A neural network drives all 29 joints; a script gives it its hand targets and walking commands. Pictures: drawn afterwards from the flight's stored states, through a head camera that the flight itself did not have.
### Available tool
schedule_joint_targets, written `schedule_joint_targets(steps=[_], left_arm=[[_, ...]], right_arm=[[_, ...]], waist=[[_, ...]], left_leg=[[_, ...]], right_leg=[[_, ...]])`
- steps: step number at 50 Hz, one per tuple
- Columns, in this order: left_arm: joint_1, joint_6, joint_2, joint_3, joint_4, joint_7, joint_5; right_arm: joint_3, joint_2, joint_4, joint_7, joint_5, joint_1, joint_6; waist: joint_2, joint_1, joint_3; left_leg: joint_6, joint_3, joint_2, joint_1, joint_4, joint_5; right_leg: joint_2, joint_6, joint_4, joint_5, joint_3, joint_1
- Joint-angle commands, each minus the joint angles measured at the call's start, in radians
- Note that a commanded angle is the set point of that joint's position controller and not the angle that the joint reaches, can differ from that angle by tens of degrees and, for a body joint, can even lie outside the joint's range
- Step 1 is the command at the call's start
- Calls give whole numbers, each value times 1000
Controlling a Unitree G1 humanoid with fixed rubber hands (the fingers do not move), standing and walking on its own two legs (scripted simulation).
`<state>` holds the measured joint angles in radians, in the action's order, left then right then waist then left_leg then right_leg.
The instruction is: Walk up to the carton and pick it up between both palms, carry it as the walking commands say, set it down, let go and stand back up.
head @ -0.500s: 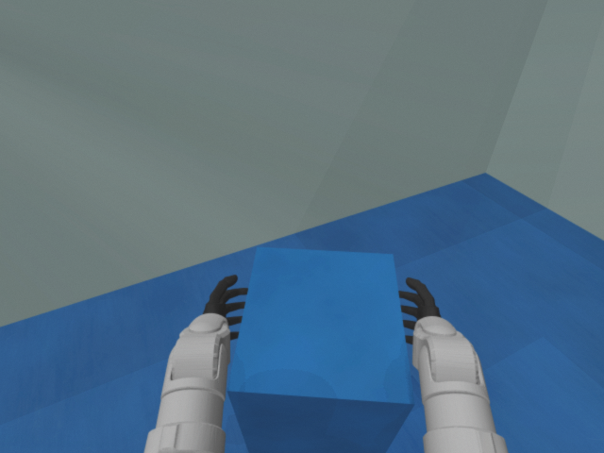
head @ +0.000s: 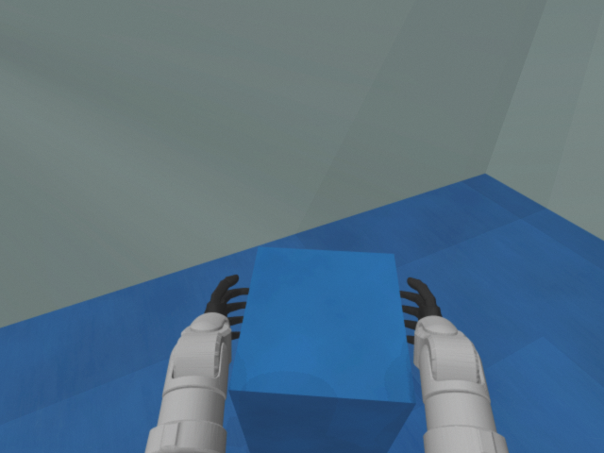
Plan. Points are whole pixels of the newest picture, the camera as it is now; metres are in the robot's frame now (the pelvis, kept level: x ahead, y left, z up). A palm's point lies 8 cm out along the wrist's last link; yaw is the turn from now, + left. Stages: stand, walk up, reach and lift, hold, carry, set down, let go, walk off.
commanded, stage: reach and lift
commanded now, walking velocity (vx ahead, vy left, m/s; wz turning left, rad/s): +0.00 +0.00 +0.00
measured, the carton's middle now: (320, 357) +0.29 +0.00 -0.02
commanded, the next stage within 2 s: hold in 0.02 s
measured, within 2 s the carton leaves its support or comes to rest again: neither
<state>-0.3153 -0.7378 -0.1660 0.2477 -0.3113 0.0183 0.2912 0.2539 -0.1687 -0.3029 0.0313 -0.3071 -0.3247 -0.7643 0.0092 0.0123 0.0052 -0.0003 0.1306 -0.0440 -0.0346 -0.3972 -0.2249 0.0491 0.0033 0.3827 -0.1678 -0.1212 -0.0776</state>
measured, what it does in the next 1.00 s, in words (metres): walks backwards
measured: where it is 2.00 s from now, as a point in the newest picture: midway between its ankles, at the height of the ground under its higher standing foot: outside the picture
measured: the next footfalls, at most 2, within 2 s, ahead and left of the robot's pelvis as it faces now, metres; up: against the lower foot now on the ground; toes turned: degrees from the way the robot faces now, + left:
left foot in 1.10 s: -0.22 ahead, +0.12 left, +0.00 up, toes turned +0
right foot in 1.54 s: -0.46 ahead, -0.11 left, +0.00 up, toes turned -12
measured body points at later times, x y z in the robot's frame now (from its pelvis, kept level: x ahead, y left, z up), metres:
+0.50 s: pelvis -0.01 +0.00 -0.02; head -0.03 +0.00 +0.43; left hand +0.30 +0.14 +0.04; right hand +0.30 -0.15 +0.04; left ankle +0.01 +0.12 -0.74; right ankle +0.04 -0.12 -0.74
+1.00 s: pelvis -0.16 -0.01 -0.01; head -0.15 -0.03 +0.44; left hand +0.15 +0.10 +0.08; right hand +0.12 -0.19 +0.07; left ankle -0.21 +0.12 -0.69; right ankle -0.03 -0.11 -0.74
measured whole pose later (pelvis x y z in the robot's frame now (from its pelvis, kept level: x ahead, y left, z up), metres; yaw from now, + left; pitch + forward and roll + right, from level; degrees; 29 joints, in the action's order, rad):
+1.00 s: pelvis -0.16 -0.01 -0.01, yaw -4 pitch +4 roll +4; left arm -0.21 -1.18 -0.14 0.13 0.32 -0.08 0.11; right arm 0.11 -0.15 0.30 0.14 -0.11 -0.24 -1.20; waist -0.01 -0.04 0.08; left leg -0.03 -0.03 -0.05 -0.42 -0.95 -0.55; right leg -0.04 -0.05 0.43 0.00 0.02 -0.51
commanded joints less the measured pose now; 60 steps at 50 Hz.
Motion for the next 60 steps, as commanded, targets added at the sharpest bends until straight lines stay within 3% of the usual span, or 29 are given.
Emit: schedule_joint_targets(steps=[1, 17, 18, 19, 22, 25, 27, 29, 30, 31, 32, 34, 35, 36, 37, 38, 40, 42, 44, 47, 50, 53, 54, 55, 56, 57, 58, 59, 60], left_arm=[[-481, 20, -940, -506, -6, 229, -256], [-430, 12, -935, -524, 34, 227, -266], [-448, 10, -941, -555, 43, 231, -291], [-440, 8, -936, -549, 45, 232, -281], [-441, -10, -944, -636, 150, 219, -323], [-416, -78, -933, -732, 281, 197, -392], [-397, -132, -915, -783, 371, 182, -430], [-393, -189, -901, -823, 448, 177, -462], [-386, -213, -902, -844, 487, 174, -478], [-383, -232, -898, -872, 540, 171, -499], [-376, -252, -892, -886, 590, 165, -517], [-357, -297, -876, -890, 635, 154, -541], [-317, -323, -861, -876, 621, 152, -547], [-270, -350, -840, -853, 594, 153, -551], [-234, -361, -831, -847, 595, 153, -550], [-248, -380, -837, -825, 628, 152, -545], [-269, -398, -872, -809, 663, 141, -540], [-304, -416, -879, -804, 690, 133, -550], [-273, -437, -867, -787, 677, 129, -549], [-228, -467, -844, -769, 628, 136, -541], [-230, -480, -854, -774, 604, 144, -536], [-259, -480, -877, -798, 609, 145, -547], [-276, -480, -880, -809, 616, 145, -553], [-290, -477, -876, -818, 622, 145, -560], [-296, -473, -858, -819, 626, 146, -568], [-345, -474, -874, -852, 680, 150, -581], [-412, -464, -913, -853, 670, 145, -593], [-450, -450, -936, -850, 675, 142, -598], [-445, -442, -950, -863, 675, 140, -605]], right_arm=[[-529, -959, 12, -266, 283, -490, 32], [-549, -957, 53, -264, 293, -437, 22], [-562, -957, 44, -260, 299, -436, 25], [-561, -955, 44, -261, 298, -427, 26], [-664, -970, 157, -250, 351, -437, 8], [-769, -950, 302, -224, 422, -420, -54], [-805, -927, 377, -212, 457, -382, -108], [-821, -908, 442, -202, 475, -356, -161], [-839, -906, 490, -199, 485, -361, -186], [-856, -908, 543, -196, 497, -369, -210], [-869, -909, 576, -191, 507, -360, -235], [-875, -885, 612, -177, 525, -320, -280], [-869, -865, 612, -171, 533, -290, -303], [-863, -851, 601, -168, 535, -269, -325], [-887, -846, 636, -170, 557, -285, -349], [-886, -851, 642, -171, 569, -314, -357], [-906, -884, 671, -180, 606, -358, -378], [-922, -900, 691, -184, 648, -379, -395], [-923, -880, 698, -177, 656, -366, -415], [-906, -863, 665, -163, 639, -330, -446], [-894, -880, 623, -165, 628, -329, -456], [-884, -907, 592, -172, 623, -324, -449], [-878, -911, 583, -174, 618, -305, -445], [-869, -907, 581, -175, 611, -294, -442], [-857, -899, 581, -176, 607, -287, -442], [-858, -951, 584, -180, 592, -298, -425], [-853, -927, 640, -188, 612, -349, -425], [-841, -924, 661, -193, 616, -396, -423], [-833, -921, 682, -192, 605, -411, -417]], waist=[[-1, -1, 177], [-7, -4, 181], [-12, -21, 105], [-22, -22, 150], [-52, -18, 277], [-14, -16, 397], [50, -28, 432], [201, -29, 417], [224, -25, 391], [194, -25, 362], [180, -21, 358], [158, -18, 363], [78, -22, 377], [-107, -32, 361], [-395, -17, 395], [-254, -18, 410], [-67, -21, 383], [-72, -26, 382], [-125, -24, 393], [-204, -21, 397], [-238, -15, 401], [-250, -13, 397], [-238, -22, 389], [-187, -26, 364], [-26, -18, 346], [360, -41, 262], [261, -34, 186], [124, -23, 171], [67, -6, 163]], left_leg=[[2, -43, -27, -78, 90, 89], [2, -42, -32, -58, 92, 135], [4, -50, 108, -137, -19, -41], [5, -21, 113, -143, -76, -32], [17, -11, 145, -168, -203, 227], [49, 17, 192, -178, -257, 505], [100, 74, 261, -165, -235, 690], [186, 178, 387, -239, -135, 758], [219, 202, 427, -273, -99, 754], [219, 184, 413, -299, -95, 720], [185, 145, 378, -282, -117, 690], [93, 38, 286, -257, -218, 593], [50, -9, 221, -308, -309, 428], [-5, -71, 137, -464, -433, -32], [-28, -188, 15, -583, -657, -468], [-17, -96, 30, -538, -842, -482], [-22, -86, 36, -551, -984, -337], [-39, -110, 35, -563, -950, -256], [-56, -136, 20, -553, -810, -265], [-47, -159, 1, -493, -609, -338], [-16, -175, -15, -395, -425, -335], [7, -208, -19, -265, -207, -269], [16, -230, -17, -177, -81, -223], [27, -210, 8, -88, 68, -191], [39, -48, 132, -11, 141, -245], [206, 304, 507, -297, 189, -201], [277, 236, 560, -502, 213, -15], [224, 83, 467, -580, 176, -14], [129, -40, 375, -573, 132, -1]], right_leg=[[35, 10, -50, 59, 43, 109], [32, 15, -59, 113, 38, 127], [-148, -11, 5, 99, -53, -130], [-169, -17, 49, 101, -97, -171], [-171, -27, 184, 328, -96, -229], [-141, -24, 313, 521, -51, -217], [-89, -6, 413, 397, 6, -267], [-22, 1, 543, -112, 93, -310], [-12, -2, 603, -341, 123, -332], [-26, -6, 602, -393, 134, -341], [-47, -10, 513, -347, 132, -337], [-55, 1, 204, -82, 151, -246], [-112, 5, 96, 74, 76, -150], [-322, -35, 57, 509, -123, -56], [-539, -198, 57, 953, -305, -49], [-496, -213, 58, 924, -251, -66], [-388, -186, 46, 640, -132, -157], [-307, -150, 37, 471, -50, -140], [-276, -120, 7, 366, -41, -78], [-313, -132, -62, 264, -99, -32], [-336, -127, -131, 171, -117, -52], [-314, -81, -193, 44, -87, -109], [-274, -33, -206, 5, -40, -161], [-222, 30, -180, -50, 17, -238], [-172, 58, -36, -131, 65, -373], [-38, 78, 355, -376, 253, -485], [-20, 62, 741, -452, 121, -490], [7, 41, 923, -389, 34, -471], [1, 32, 985, -293, 27, -470]])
